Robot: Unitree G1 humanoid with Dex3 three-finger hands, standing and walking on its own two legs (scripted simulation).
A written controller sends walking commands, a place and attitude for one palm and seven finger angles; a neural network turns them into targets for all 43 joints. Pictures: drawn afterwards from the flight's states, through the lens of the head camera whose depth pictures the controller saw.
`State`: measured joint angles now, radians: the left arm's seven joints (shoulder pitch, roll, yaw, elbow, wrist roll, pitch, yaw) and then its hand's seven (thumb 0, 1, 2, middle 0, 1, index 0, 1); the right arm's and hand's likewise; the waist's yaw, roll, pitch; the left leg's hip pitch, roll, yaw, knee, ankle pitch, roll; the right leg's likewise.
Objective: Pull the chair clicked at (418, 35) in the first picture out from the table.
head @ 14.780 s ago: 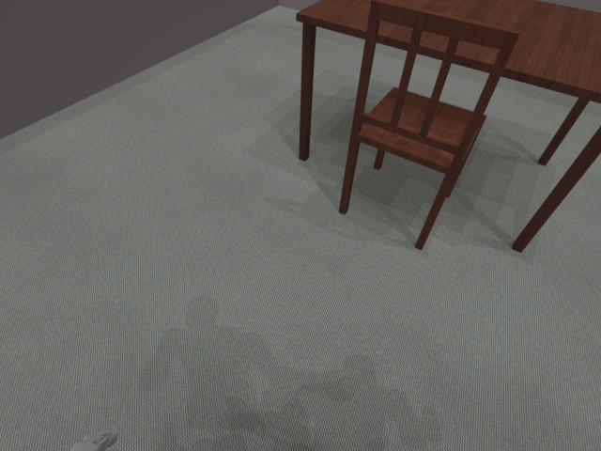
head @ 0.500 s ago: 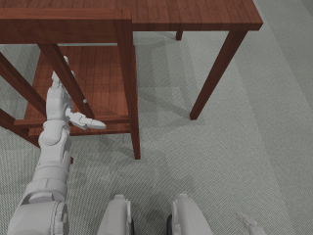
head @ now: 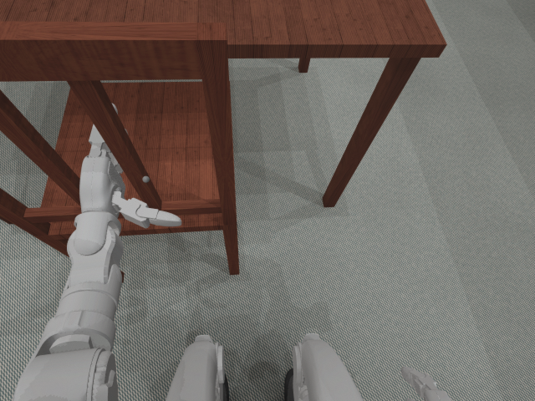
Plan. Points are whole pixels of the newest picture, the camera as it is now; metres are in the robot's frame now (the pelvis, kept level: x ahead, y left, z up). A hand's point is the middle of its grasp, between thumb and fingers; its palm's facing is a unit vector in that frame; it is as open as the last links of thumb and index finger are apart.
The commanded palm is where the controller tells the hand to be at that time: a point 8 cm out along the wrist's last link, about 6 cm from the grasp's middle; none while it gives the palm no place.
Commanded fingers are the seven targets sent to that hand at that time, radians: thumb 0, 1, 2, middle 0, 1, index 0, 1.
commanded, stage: hook a spindle and tug to test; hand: left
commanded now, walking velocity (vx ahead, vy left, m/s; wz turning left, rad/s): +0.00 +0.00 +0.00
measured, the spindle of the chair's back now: (49, 162) +0.45 +0.30 +0.04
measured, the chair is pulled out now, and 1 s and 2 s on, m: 0.00 0.00 0.06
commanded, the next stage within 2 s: step backward, pulling the chair out in 1.46 s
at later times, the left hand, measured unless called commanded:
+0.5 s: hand (147, 178) +0.43 +0.17 +0.02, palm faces +0.07 -1.00 -0.03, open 12.5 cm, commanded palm +0.40 +0.21 +0.03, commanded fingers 0.00 0.23 0.61 -0.50 -1.45 -0.50 -1.45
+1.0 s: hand (146, 179) +0.43 +0.17 +0.02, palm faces +0.07 -1.00 -0.02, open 5.4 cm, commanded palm +0.38 +0.21 +0.03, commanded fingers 0.00 0.90 0.90 -0.50 -1.45 -0.50 -1.45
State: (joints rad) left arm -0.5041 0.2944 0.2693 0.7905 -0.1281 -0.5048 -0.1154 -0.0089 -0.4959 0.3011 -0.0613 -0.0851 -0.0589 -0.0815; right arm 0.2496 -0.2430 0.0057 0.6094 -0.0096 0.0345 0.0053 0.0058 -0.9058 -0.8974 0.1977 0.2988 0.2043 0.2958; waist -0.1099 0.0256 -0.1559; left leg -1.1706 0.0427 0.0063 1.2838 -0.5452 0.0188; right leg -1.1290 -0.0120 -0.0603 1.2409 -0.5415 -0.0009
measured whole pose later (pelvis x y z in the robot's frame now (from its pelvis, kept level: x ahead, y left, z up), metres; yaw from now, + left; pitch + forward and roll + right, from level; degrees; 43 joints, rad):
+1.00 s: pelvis +0.02 +0.00 +0.01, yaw -1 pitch +25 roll -3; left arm -0.37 0.25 0.22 0.63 -0.16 -0.47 -0.06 0.02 0.74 0.80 -0.43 -1.45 -0.40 -1.45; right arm 0.25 -0.23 -0.01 0.60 -0.01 0.04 0.03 0.01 -0.91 -0.90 0.20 0.30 0.20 0.30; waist -0.10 0.03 -0.17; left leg -1.11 0.04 0.02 1.24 -0.56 0.02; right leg -1.08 -0.01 -0.05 1.19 -0.55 0.01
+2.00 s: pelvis +0.03 +0.01 +0.11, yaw -1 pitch +8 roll -2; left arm -0.28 0.21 0.08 0.80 -0.09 -0.21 0.09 0.05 0.72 0.75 -0.28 -1.07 -0.49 -1.45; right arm 0.22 -0.23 0.01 0.58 0.02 0.15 -0.10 0.01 -0.90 -0.90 0.20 0.30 0.20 0.30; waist -0.09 -0.02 0.01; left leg -0.47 0.02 0.06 0.64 -0.31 0.03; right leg -0.44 -0.01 -0.03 0.59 -0.28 0.02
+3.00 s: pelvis -0.05 +0.00 +0.10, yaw +0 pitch +2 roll +0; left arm -0.29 0.13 -0.06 0.93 -0.05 -0.25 0.12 0.02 0.66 0.77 -0.31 -1.16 -0.49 -1.45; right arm 0.24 -0.22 0.02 0.69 0.03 0.05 -0.13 0.01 -0.90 -0.90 0.20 0.30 0.20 0.30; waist -0.03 0.03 0.08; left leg -0.43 0.01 0.06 0.57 -0.17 0.02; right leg -0.43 -0.02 -0.03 0.58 -0.18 0.00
